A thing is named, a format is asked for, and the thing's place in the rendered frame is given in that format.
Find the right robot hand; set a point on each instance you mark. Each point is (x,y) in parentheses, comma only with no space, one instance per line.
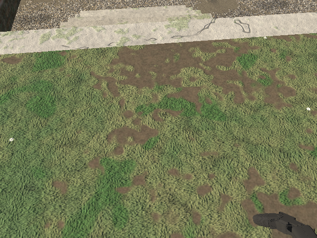
(284,223)

